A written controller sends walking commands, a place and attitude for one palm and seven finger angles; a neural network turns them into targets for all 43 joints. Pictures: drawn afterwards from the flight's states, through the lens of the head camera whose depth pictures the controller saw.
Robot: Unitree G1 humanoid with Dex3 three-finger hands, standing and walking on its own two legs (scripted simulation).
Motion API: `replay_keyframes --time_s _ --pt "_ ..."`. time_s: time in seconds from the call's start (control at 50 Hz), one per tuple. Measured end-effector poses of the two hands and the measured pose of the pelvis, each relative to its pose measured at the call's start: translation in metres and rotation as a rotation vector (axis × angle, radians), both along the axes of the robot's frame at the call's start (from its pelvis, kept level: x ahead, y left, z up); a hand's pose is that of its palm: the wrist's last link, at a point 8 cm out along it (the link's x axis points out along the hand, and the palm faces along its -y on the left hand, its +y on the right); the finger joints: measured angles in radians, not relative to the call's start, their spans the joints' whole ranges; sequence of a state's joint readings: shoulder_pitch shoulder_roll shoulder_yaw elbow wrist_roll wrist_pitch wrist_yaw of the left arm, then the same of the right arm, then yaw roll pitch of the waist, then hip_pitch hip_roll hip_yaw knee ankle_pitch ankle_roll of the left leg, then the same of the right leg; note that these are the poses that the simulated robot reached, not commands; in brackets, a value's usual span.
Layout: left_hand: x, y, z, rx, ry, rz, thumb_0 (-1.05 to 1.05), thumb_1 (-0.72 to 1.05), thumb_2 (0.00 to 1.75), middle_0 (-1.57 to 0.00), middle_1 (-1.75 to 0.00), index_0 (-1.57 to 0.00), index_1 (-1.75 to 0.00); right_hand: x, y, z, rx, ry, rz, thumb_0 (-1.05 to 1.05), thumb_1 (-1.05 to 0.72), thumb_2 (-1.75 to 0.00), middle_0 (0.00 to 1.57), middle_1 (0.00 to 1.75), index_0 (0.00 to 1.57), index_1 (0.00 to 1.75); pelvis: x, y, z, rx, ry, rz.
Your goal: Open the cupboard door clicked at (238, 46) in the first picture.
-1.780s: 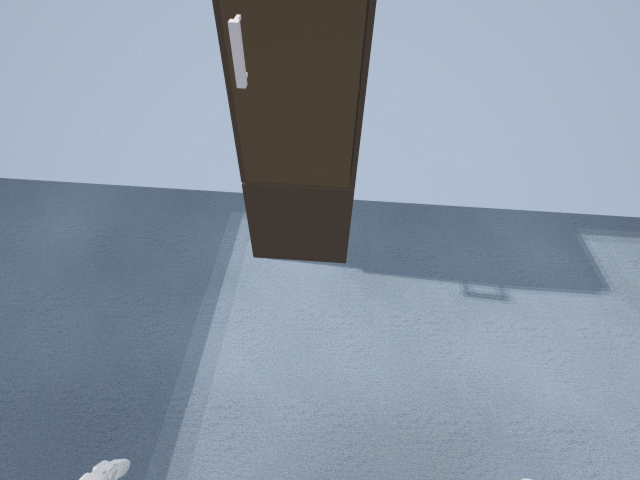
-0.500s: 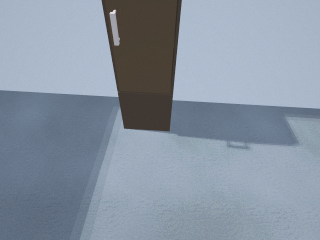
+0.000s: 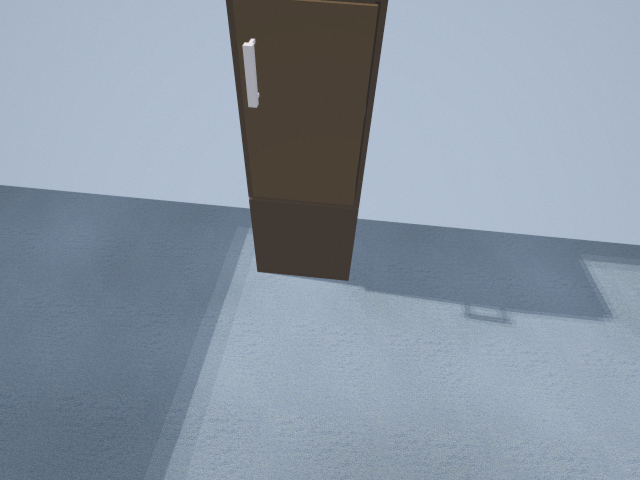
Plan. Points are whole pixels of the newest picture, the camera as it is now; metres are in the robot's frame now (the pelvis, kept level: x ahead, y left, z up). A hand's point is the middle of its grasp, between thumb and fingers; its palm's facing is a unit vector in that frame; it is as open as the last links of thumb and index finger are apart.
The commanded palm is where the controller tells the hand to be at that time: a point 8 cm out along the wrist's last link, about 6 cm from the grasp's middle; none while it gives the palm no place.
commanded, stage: take the last steps up to it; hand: left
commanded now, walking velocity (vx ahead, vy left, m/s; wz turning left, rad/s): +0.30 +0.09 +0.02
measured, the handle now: (252, 73) +1.02 +0.26 +0.08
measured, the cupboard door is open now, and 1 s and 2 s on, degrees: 0 0 0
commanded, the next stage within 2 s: come to a stop and stand still in 1.10 s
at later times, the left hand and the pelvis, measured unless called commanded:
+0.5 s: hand (189, 445) +0.21 +0.22 -0.17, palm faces -0.02 -0.99 -0.16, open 7.3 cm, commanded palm none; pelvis +0.14 +0.04 +0.00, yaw -2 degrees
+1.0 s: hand (208, 387) +0.31 +0.21 -0.18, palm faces +0.11 -0.98 -0.18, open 7.3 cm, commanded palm none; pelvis +0.34 +0.03 +0.00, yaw +1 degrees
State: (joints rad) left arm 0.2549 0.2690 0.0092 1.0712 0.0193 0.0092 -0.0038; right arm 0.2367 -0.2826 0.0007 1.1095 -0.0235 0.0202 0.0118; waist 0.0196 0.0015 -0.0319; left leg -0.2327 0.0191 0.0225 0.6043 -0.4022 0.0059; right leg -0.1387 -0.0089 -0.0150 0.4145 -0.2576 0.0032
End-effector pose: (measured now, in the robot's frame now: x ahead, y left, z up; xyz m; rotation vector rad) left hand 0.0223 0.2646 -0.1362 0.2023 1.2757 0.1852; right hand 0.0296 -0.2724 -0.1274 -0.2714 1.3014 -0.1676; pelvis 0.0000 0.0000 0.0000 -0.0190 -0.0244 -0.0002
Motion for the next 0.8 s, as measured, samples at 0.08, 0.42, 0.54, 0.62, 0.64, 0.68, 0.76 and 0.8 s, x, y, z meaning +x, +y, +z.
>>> replay_keyframes --time_s 0.08,0.42,0.54,0.62,0.64,0.68,0.76,0.8 --pt "-0.023 0.003 -0.016 -0.057 0.074 0.050 0.00 0.90 0.90 -0.20 -0.30 -0.20 -0.30 -0.004 0.029 -0.004 0.016 0.037 -0.012 0.00 -0.90 -0.90 0.20 0.29 0.20 0.30 0.017 0.020 -0.005 -0.006 -0.002 0.016" --pt "0.120 0.013 -0.010 -0.097 0.042 -0.006 0.01 0.92 0.90 -0.20 -0.30 -0.20 -0.30 -0.048 0.144 -0.001 0.161 0.296 -0.233 0.00 -0.90 -0.90 0.20 0.29 0.20 0.30 0.110 0.050 0.002 0.023 0.006 -0.019" --pt "0.222 -0.006 -0.011 -0.094 -0.053 -0.079 0.01 0.92 0.90 -0.19 -0.30 -0.19 -0.30 -0.019 0.146 -0.009 0.188 0.339 -0.283 0.00 -0.90 -0.90 0.20 0.29 0.20 0.30 0.159 0.039 -0.007 0.026 0.009 -0.032" --pt "0.291 -0.028 -0.015 -0.093 -0.147 -0.114 0.01 0.92 0.90 -0.19 -0.30 -0.19 -0.30 0.013 0.132 -0.022 0.197 0.370 -0.293 0.00 -0.90 -0.90 0.20 0.29 0.20 0.30 0.200 0.025 -0.021 0.021 0.010 -0.028" --pt "0.303 -0.032 -0.017 -0.091 -0.176 -0.110 0.01 0.91 0.90 -0.20 -0.30 -0.20 -0.30 0.025 0.125 -0.027 0.199 0.375 -0.288 0.00 -0.90 -0.90 0.20 0.29 0.20 0.30 0.209 0.020 -0.025 0.022 0.008 -0.026" --pt "0.316 -0.038 -0.016 -0.093 -0.209 -0.084 0.00 0.91 0.90 -0.20 -0.30 -0.20 -0.30 0.056 0.110 -0.031 0.190 0.353 -0.265 0.00 -0.90 -0.90 0.20 0.29 0.20 0.30 0.224 0.014 -0.025 0.014 -0.002 -0.010" --pt "0.313 -0.036 -0.009 -0.078 -0.180 0.004 -0.01 0.92 0.90 -0.20 -0.30 -0.20 -0.30 0.145 0.076 -0.031 0.144 0.212 -0.192 0.00 -0.90 -0.90 0.20 0.29 0.20 0.30 0.253 0.010 -0.014 0.007 -0.010 0.001" --pt "0.310 -0.025 -0.004 -0.045 -0.149 0.026 -0.02 0.95 0.90 -0.20 -0.30 -0.20 -0.30 0.195 0.064 -0.027 0.124 0.123 -0.153 0.00 -0.91 -0.90 0.20 0.29 0.20 0.30 0.266 0.010 -0.009 0.004 -0.004 0.005"
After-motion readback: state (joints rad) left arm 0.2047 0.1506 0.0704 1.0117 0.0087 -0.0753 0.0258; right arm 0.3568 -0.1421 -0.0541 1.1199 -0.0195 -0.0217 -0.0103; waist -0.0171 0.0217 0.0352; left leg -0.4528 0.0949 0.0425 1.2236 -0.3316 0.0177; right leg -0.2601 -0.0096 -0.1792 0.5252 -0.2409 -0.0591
